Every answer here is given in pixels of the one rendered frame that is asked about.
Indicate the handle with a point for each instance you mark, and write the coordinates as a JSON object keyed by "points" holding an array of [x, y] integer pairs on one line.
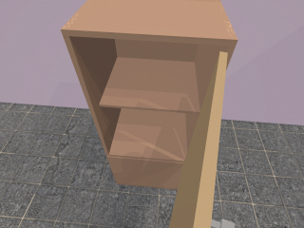
{"points": [[223, 223]]}

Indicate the cupboard door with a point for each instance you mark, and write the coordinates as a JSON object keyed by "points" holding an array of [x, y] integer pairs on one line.
{"points": [[193, 206]]}

